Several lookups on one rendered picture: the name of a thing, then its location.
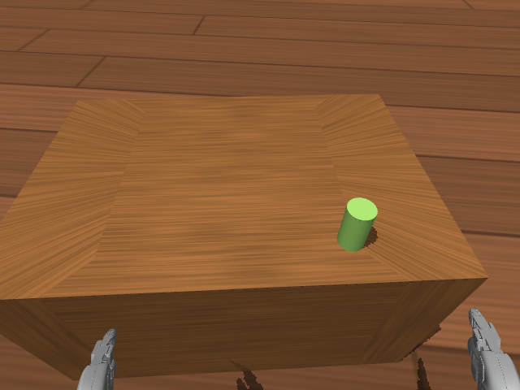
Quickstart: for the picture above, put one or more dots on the can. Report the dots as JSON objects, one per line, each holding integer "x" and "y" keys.
{"x": 356, "y": 224}

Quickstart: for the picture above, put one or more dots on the right robot hand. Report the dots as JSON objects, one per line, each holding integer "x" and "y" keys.
{"x": 491, "y": 368}

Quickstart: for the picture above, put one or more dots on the left robot hand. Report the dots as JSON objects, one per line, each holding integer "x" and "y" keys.
{"x": 99, "y": 375}

